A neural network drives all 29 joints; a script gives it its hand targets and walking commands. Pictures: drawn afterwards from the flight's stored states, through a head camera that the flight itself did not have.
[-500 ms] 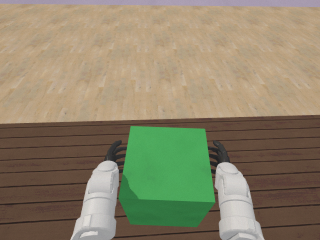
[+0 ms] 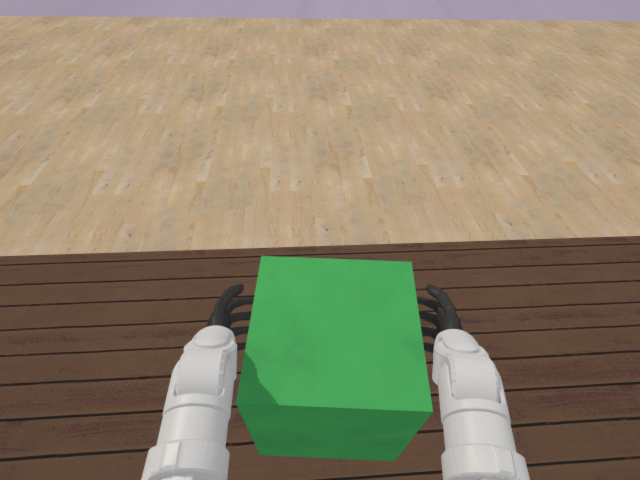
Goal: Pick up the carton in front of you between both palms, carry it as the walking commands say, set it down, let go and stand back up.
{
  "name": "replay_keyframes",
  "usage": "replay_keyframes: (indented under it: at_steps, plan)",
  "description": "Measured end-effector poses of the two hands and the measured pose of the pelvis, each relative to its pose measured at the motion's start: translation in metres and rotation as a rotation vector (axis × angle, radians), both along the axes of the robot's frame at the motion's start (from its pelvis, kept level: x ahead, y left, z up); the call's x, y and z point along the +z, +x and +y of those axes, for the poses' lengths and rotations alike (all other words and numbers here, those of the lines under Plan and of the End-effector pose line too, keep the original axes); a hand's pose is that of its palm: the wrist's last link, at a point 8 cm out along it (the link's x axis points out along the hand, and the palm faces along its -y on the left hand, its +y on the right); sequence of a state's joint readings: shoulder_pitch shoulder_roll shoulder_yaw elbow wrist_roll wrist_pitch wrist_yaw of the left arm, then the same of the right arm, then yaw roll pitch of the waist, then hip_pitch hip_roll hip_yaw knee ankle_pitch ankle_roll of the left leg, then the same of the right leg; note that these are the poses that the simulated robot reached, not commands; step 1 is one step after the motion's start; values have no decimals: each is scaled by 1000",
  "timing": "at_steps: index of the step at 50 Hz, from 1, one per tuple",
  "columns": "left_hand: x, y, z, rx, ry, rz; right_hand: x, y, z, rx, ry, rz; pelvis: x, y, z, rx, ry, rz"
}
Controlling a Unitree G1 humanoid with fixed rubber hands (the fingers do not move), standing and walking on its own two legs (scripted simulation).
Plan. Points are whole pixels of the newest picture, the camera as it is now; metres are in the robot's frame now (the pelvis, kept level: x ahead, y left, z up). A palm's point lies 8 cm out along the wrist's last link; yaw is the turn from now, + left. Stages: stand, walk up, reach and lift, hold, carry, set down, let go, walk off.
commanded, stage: reach and lift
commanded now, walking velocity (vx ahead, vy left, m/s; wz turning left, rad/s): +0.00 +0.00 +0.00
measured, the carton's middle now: (331, 364) +0.30 +0.00 -0.05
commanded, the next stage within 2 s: hold in 0.22 s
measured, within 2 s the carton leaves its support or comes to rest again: neither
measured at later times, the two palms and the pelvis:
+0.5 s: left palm (217, 334) +0.28 +0.15 +0.05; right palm (454, 337) +0.28 -0.15 +0.05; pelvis -0.01 +0.00 +0.00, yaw +0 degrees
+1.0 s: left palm (218, 330) +0.28 +0.15 +0.05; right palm (454, 335) +0.29 -0.15 +0.05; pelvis -0.01 +0.00 +0.00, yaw -1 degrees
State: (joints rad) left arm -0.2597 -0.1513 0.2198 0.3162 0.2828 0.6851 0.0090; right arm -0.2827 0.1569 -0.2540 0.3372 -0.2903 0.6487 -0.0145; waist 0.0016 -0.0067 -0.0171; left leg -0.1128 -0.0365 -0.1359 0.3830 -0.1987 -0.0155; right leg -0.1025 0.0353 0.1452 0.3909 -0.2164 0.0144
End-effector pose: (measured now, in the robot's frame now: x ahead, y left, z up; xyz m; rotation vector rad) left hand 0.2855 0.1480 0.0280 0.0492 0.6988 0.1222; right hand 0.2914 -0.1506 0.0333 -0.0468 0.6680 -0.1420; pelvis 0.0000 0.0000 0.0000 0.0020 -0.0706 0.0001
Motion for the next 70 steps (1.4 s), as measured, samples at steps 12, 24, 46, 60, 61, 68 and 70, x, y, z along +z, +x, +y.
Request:
replay_keyframes:
  at_steps: [12,24,46,60,61,68,70]
  plan:
    - [6,-3,-1,4,1,-5,6,-1,-1,5,-3,-3,1,1,-2,1,0,-15]
    - [22,-8,-2,0,-2,-19,22,-9,-2,-4,0,-17,1,-5,-2,1,0,-50]
    - [22,-6,-2,4,-6,-20,22,-8,-2,-12,3,-16,1,-10,0,-3,0,-49]
    - [38,32,-29,10,-25,-73,30,24,-29,-41,48,-69,-12,31,-20,-9,-4,106]
    - [40,37,-31,12,-24,-62,33,30,-31,-37,47,-58,-11,38,-22,1,0,116]
    - [49,80,-21,56,-46,-33,48,86,-22,-25,73,-28,-10,91,-18,-10,33,150]
    - [50,95,-18,61,-59,-33,47,98,-18,-44,93,-29,-12,110,-18,-33,38,158]
